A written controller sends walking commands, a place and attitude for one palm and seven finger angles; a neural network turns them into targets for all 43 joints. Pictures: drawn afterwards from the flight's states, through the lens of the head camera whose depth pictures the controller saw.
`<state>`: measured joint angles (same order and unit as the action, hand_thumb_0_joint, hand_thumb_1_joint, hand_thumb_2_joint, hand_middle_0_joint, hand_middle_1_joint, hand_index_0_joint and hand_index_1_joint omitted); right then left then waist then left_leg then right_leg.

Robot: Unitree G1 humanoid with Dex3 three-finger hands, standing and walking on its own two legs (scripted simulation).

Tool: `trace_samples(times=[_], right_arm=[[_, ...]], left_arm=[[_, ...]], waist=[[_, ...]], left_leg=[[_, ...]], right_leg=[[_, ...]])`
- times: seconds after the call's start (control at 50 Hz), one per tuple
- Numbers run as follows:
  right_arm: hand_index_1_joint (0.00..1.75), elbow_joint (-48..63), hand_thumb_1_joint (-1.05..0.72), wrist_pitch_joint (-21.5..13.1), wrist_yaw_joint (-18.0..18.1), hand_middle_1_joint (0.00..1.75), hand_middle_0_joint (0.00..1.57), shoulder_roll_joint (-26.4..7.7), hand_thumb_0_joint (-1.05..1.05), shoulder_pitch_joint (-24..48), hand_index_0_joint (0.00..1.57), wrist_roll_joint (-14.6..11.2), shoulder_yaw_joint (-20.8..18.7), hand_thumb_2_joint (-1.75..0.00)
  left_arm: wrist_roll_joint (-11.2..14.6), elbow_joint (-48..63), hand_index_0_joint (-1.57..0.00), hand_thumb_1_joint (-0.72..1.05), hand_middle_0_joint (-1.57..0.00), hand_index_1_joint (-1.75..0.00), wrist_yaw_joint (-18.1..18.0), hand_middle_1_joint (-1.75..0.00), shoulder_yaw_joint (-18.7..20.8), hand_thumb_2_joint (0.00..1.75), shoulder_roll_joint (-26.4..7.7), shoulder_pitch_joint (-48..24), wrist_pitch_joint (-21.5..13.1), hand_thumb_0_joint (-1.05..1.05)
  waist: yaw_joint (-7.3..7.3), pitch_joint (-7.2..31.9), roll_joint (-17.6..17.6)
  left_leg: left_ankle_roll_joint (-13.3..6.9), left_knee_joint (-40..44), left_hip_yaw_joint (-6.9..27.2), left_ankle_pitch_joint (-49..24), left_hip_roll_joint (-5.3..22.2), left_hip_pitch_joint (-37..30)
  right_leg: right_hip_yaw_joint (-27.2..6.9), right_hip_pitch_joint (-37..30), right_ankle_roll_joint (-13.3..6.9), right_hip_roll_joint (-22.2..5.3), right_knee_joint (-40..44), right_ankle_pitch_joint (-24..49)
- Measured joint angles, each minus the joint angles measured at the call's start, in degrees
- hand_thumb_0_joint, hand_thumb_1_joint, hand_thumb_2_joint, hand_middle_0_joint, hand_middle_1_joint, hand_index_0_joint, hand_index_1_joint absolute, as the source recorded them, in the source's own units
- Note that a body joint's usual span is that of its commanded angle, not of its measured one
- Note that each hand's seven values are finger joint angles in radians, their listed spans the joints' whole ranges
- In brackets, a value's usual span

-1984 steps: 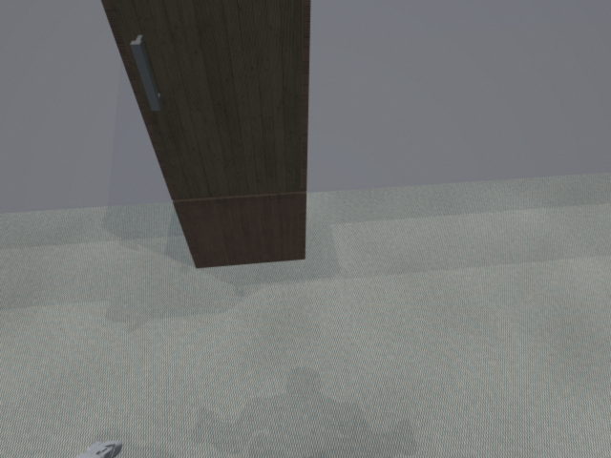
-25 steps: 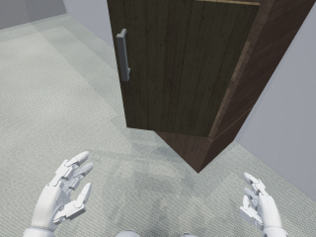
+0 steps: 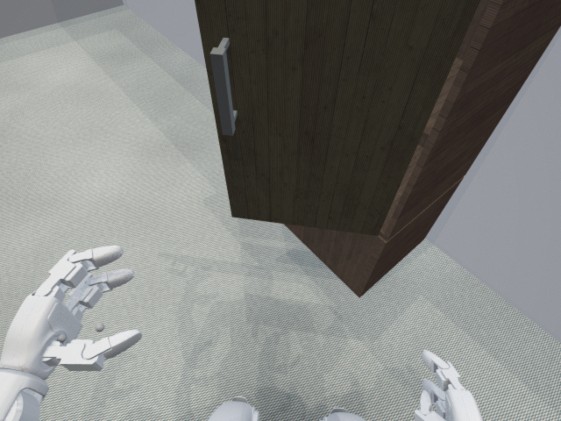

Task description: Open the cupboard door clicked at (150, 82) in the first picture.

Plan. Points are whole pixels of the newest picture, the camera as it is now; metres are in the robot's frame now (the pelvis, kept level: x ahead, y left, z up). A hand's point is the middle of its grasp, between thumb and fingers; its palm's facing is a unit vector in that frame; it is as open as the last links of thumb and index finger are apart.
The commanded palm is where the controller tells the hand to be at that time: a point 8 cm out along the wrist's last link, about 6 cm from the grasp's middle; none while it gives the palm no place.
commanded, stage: raise the hand with hooked fingers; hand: left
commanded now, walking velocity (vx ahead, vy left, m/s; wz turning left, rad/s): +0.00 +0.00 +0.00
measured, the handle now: (226, 89) +0.62 +0.14 +0.13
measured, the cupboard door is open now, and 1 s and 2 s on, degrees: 41 41 41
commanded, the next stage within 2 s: move the hooked fingers beside the handle in 1.26 s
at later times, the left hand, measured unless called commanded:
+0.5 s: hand (54, 278) +0.26 +0.28 +0.11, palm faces -0.05 -1.00 -0.06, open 13.7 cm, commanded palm +0.23 +0.33 +0.12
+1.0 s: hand (56, 235) +0.30 +0.28 +0.14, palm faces -0.07 -1.00 -0.03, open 14.0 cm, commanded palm +0.27 +0.33 +0.15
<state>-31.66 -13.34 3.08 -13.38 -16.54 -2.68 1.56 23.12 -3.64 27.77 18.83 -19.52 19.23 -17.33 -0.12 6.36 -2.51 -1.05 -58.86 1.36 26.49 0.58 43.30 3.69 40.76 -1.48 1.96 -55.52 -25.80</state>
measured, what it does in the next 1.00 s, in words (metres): stands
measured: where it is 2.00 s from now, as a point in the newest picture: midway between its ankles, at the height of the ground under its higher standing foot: outside the picture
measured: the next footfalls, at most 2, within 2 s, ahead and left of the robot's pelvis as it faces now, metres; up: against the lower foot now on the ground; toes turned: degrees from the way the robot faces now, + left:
none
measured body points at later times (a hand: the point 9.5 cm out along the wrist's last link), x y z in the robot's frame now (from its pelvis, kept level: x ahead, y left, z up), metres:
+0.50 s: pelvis +0.00 +0.02 +0.02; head +0.02 +0.03 +0.47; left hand +0.25 +0.33 +0.12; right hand +0.19 -0.20 -0.03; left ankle +0.03 +0.10 -0.68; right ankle +0.02 -0.11 -0.68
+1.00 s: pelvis +0.01 +0.01 +0.03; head +0.03 +0.02 +0.48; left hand +0.30 +0.34 +0.14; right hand +0.17 -0.24 -0.03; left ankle +0.03 +0.10 -0.68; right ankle +0.02 -0.11 -0.68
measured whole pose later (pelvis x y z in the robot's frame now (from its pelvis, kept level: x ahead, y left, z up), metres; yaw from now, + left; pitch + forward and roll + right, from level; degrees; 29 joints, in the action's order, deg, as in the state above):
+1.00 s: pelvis +0.01 +0.01 +0.03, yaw +0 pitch +5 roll -2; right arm -31.1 -11.8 4.9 -17.1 -17.1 -3.8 2.9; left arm 21.2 -22.0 33.8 24.3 -27.2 -4.9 -6.5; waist 0.2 3.5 -1.8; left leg -2.2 -45.3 0.2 21.4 -0.5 29.2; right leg 2.3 26.7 -0.4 1.1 -41.8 -20.4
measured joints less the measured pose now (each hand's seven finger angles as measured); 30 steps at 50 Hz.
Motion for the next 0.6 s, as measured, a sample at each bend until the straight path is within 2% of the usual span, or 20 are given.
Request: trace_samples(times=[0.18,0.32,0.46,0.6], right_arm=[[0.30,0.36,-0.90,-1.22,0.77,0.30,0.20,-3.22,0.01,-0.99,0.20,-0.52,-0.79,-0.90],[0.30,1.56,-0.90,-1.38,0.89,0.30,0.20,-2.69,0.01,0.26,0.20,-0.69,0.24,-0.90],[0.30,1.97,-0.90,-0.86,1.17,0.30,0.20,-1.80,0.01,1.34,0.20,-0.70,1.91,-0.90],[0.30,1.38,-0.90,0.02,1.62,0.30,0.20,-1.67,0.01,1.60,0.20,-0.81,2.81,-0.90]], left_arm=[[-1.47,-1.18,-0.27,-0.09,-0.27,-0.93,-0.84,-0.94,-0.98,0.48,-1.08,-3.40,0.98,0.00],[-1.97,-2.08,-0.29,-0.25,-0.29,-1.04,-1.45,-1.05,-0.14,0.41,-2.49,-7.10,3.52,-0.01],[-2.08,-5.93,-0.30,-0.40,-0.30,-1.13,0.31,-1.14,1.10,0.35,-4.02,-12.41,7.13,-0.01],[-2.26,-10.55,-0.30,-0.47,-0.30,-1.18,2.48,-1.19,2.83,0.32,-5.60,-17.83,9.22,-0.01]], waist=[[-0.34,-1.12,0.86],[-0.02,-1.31,1.16],[1.02,-1.67,0.68],[1.51,-2.29,0.51]], left_leg=[[-1.10,2.22,-0.60,-0.97,-0.70,-3.10],[-1.53,4.69,-0.61,-1.78,-1.04,-6.44],[-1.76,7.26,-0.45,-2.75,-1.33,-9.52],[-1.79,9.43,-0.38,-3.66,-1.53,-11.61]], right_leg=[[-0.61,-3.31,0.97,-0.66,2.63,1.23],[-0.68,-6.96,1.45,-0.94,5.61,2.29],[-0.57,-10.33,1.69,-1.16,8.59,3.38],[-0.54,-12.46,1.72,-1.32,10.74,4.23]])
